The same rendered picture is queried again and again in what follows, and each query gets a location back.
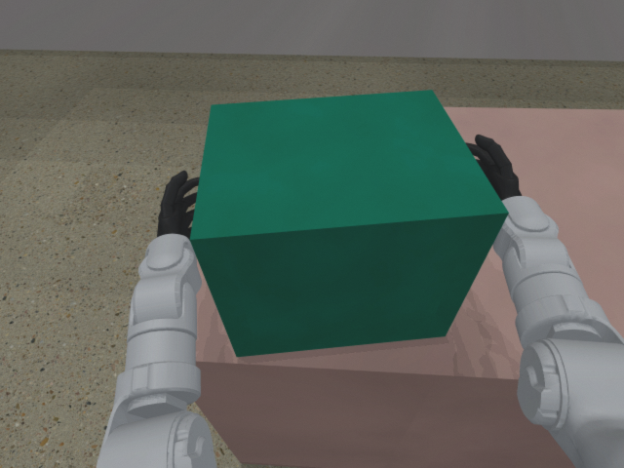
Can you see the robot left hand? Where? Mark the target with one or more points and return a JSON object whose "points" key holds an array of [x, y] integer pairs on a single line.
{"points": [[173, 218]]}

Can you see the robot left forearm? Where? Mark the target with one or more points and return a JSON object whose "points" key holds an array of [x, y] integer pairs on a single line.
{"points": [[160, 374]]}

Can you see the robot right hand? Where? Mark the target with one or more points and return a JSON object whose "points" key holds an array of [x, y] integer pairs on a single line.
{"points": [[496, 166]]}

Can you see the robot right forearm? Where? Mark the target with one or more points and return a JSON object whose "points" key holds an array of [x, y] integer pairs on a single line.
{"points": [[544, 285]]}

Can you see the carton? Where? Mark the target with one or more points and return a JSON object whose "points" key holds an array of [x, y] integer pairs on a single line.
{"points": [[337, 221]]}

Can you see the pedestal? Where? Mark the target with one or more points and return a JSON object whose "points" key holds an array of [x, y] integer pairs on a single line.
{"points": [[440, 402]]}

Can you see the right robot upper arm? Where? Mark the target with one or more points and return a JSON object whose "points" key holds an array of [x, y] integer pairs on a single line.
{"points": [[575, 390]]}

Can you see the left robot upper arm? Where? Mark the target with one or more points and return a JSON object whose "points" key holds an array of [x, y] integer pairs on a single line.
{"points": [[176, 440]]}

